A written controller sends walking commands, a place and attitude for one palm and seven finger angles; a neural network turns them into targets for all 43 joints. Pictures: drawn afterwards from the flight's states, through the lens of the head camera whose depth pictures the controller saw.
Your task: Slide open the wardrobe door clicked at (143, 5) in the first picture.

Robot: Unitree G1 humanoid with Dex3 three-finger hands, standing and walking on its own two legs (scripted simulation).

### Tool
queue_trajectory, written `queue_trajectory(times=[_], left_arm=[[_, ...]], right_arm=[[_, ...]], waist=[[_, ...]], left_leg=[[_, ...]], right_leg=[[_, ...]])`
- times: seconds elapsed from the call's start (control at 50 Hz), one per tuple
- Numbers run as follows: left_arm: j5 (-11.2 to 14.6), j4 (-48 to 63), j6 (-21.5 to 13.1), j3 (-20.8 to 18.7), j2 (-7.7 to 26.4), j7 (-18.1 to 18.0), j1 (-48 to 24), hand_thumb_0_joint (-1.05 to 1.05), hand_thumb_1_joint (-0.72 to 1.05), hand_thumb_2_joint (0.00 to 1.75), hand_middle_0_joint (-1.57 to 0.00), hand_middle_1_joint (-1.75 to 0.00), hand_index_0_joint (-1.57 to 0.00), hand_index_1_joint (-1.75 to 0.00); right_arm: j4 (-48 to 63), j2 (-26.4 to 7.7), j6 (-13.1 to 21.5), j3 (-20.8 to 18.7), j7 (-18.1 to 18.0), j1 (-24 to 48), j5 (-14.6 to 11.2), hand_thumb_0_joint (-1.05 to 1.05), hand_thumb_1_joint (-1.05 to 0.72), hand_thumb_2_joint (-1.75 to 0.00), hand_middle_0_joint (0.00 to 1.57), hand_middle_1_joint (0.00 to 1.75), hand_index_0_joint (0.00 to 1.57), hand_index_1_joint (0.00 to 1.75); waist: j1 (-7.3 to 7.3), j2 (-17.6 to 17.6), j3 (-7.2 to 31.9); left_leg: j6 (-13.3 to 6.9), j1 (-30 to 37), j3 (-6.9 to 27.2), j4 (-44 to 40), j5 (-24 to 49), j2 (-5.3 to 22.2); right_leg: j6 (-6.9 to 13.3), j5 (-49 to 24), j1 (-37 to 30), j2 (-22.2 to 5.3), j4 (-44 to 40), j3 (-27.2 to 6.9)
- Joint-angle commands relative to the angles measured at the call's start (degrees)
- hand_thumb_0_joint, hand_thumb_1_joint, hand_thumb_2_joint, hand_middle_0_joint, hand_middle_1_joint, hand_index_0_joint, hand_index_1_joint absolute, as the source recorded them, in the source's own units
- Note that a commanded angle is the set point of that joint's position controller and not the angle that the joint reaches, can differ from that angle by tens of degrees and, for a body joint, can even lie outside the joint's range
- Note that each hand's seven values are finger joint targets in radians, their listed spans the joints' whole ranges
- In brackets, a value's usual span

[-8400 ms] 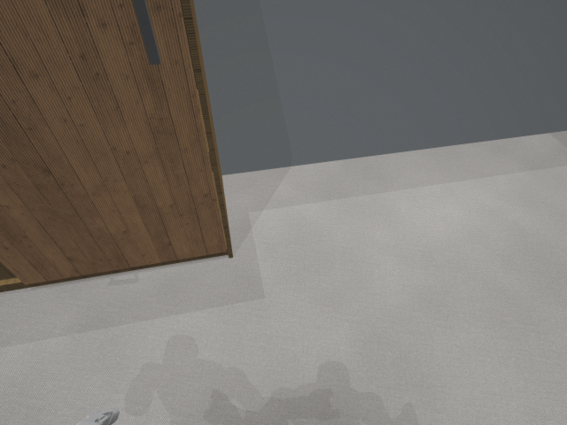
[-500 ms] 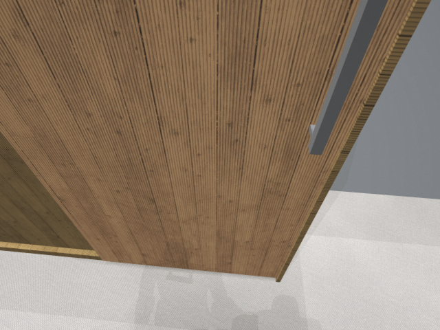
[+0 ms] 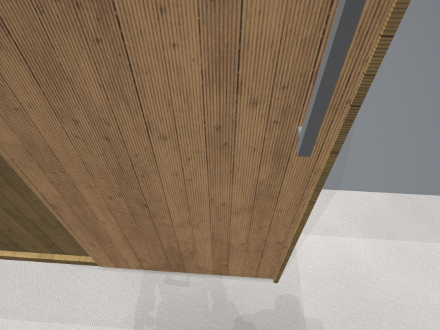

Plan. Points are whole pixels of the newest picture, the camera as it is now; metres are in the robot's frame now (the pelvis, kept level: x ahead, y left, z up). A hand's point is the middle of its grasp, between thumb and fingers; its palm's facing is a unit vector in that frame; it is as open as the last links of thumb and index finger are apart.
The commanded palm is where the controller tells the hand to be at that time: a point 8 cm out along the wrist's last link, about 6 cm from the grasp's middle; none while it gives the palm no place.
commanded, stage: look again from close up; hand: right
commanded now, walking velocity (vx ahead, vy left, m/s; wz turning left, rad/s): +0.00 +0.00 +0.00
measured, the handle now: (322, 74) +0.44 -0.14 +0.27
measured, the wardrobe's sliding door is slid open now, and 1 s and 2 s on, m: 0.00 0.00 0.00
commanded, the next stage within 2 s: raise the hand with hooked fingers in 0.90 s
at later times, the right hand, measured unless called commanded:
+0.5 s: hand out of the picture +0.00 -0.17 -0.18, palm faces +0.02 +0.98 -0.17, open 7.4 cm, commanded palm none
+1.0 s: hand out of the picture -0.02 -0.17 -0.18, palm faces +0.04 +0.99 -0.16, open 7.4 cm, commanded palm +0.09 -0.22 -0.07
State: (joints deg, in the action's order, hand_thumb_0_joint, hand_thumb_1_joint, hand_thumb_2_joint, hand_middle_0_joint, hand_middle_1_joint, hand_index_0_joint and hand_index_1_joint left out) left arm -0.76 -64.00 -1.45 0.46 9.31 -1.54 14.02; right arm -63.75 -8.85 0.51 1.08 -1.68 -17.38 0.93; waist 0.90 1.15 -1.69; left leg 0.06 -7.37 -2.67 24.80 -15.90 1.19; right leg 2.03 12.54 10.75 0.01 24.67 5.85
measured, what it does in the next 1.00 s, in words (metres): stands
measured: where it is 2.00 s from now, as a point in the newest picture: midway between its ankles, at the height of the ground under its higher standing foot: outside the picture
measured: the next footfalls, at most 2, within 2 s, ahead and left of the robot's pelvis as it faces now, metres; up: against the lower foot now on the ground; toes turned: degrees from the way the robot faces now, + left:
none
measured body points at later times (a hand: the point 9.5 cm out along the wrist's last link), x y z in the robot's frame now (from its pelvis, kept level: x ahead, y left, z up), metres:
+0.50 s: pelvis +0.00 -0.01 +0.00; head +0.00 -0.01 +0.45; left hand +0.00 +0.22 -0.16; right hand +0.00 -0.23 -0.16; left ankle -0.03 +0.12 -0.74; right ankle +0.01 -0.09 -0.74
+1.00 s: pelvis +0.00 -0.01 +0.00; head +0.00 -0.01 +0.45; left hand +0.00 +0.22 -0.16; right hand -0.02 -0.22 -0.16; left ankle -0.03 +0.12 -0.74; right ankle +0.01 -0.09 -0.74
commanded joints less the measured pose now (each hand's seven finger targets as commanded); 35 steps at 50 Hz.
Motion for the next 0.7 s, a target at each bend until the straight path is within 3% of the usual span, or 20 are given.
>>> queue_trajectory(times=[0.0,0.12,0.68], left_arm=[[0.2,1.6,-0.6,-0.9,5.9,-0.2,2.6,0.0,0.9,0.9,-0.2,-0.3,-0.2,-0.3],[0.2,1.3,-0.7,-0.9,6.0,-0.2,2.8,0.0,0.9,0.9,-0.2,-0.3,-0.2,-0.3],[0.2,0.4,-0.7,-1.1,4.7,-0.4,4.7,0.0,0.9,0.9,-0.2,-0.3,-0.2,-0.3]], right_arm=[[1.8,-5.7,0.9,-1.1,-0.4,-3.2,-0.1,0.0,-0.9,-0.9,0.2,0.3,0.2,0.3],[1.9,-5.9,0.9,-1.3,-0.4,-2.9,-0.1,0.0,-0.9,-0.9,0.2,0.3,0.2,0.3],[1.5,-4.7,0.7,-1.4,-0.4,-3.9,0.0,0.0,-0.9,-0.9,0.2,0.3,0.2,0.3]], waist=[[-0.52,-0.7,-2.4],[-0.51,-0.9,-1.2],[-0.39,-0.4,-3.1]], left_leg=[[-1.6,-4.2,4.9,-4.9,7.7,5.2],[-1.6,-3.5,4.9,-4.9,7.9,5.3],[-1.5,-4.1,4.4,-5.5,5.8,5.2]], right_leg=[[0.3,-7.3,-0.9,-6.6,-5.1,-7.2],[0.3,-7.8,-1.2,-6.6,-5.2,-7.4],[0.4,-6.5,-0.5,-6.6,-6.4,-7.8]])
